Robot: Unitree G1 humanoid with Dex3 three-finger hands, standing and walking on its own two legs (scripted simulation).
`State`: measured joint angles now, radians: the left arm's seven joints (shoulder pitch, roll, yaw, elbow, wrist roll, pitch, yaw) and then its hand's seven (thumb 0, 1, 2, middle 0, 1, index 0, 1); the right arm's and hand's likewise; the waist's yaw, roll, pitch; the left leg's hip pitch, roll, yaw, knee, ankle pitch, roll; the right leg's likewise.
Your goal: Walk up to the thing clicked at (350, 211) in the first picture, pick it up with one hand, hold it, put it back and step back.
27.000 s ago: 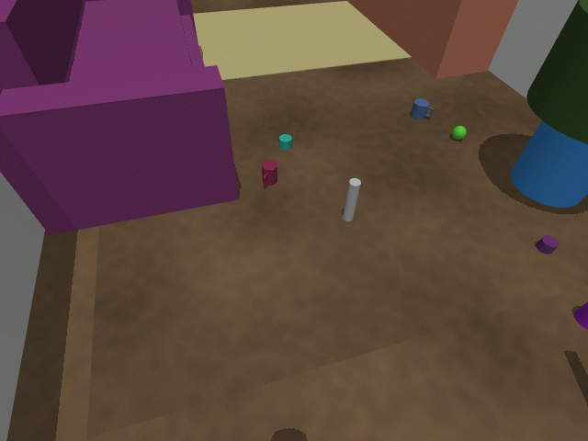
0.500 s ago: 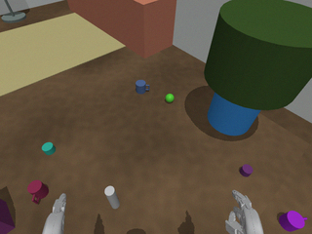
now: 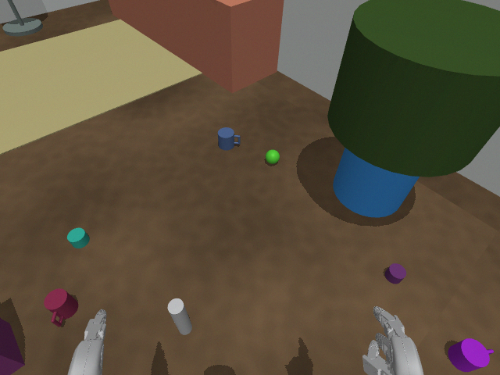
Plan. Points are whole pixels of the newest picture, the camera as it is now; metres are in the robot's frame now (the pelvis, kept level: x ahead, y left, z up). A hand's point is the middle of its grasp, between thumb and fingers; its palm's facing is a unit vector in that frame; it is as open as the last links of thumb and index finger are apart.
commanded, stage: home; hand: left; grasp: from the side
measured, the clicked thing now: (180, 317) +0.41 +0.21 -0.61
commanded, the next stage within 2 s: stand in 0.02 s
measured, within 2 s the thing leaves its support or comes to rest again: neither
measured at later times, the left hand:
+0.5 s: hand out of the picture +0.16 +0.19 -0.08, palm faces +0.00 -0.95 -0.33, open 11.1 cm
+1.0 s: hand out of the picture +0.04 +0.26 -0.11, palm faces +0.00 -0.94 -0.34, open 7.4 cm
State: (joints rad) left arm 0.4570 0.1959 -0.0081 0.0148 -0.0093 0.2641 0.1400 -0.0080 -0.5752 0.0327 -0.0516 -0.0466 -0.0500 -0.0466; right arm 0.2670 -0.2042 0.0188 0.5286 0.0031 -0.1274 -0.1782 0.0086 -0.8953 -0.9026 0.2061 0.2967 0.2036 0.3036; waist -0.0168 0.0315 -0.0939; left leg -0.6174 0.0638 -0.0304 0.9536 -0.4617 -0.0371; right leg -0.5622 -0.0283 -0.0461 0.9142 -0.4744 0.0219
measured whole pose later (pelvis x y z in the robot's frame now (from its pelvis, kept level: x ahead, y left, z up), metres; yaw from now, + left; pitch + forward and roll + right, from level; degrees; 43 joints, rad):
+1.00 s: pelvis -0.01 +0.02 +0.05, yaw +1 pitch -4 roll +0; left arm 0.22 0.33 0.00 1.03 0.02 0.00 0.02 0.01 0.90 0.90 -0.20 -0.30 -0.20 -0.30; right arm 0.18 -0.30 -0.02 1.05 -0.03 0.00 -0.01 0.00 -0.90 -0.90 0.21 0.30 0.20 0.30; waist 0.01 0.00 0.06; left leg -0.19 0.01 0.01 0.50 -0.24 -0.01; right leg -0.16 -0.07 -0.03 0.48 -0.26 0.05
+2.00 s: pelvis +0.00 +0.00 +0.06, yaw +0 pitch -3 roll +0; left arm 0.11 0.33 0.00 1.15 0.01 -0.01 0.01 0.01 0.91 0.90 -0.20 -0.30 -0.20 -0.30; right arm 0.11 -0.33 0.00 1.15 -0.02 -0.01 -0.01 0.00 -0.90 -0.90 0.20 0.30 0.20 0.30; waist 0.00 0.01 0.05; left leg -0.12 0.03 0.00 0.34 -0.17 -0.03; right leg -0.09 -0.05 -0.04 0.35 -0.20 0.03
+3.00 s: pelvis -0.05 +0.03 +0.03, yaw +1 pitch -2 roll -1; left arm 0.00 0.42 0.07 0.92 0.00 0.07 0.03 0.01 0.91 0.90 -0.20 -0.30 -0.20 -0.30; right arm 0.13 -0.38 -0.06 0.97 -0.03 0.03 0.01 0.00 -0.90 -0.90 0.20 0.30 0.20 0.30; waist -0.02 -0.05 0.19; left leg -0.31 -0.03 -0.02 0.68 -0.34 0.04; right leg -0.44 0.05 0.16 0.98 -0.54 -0.03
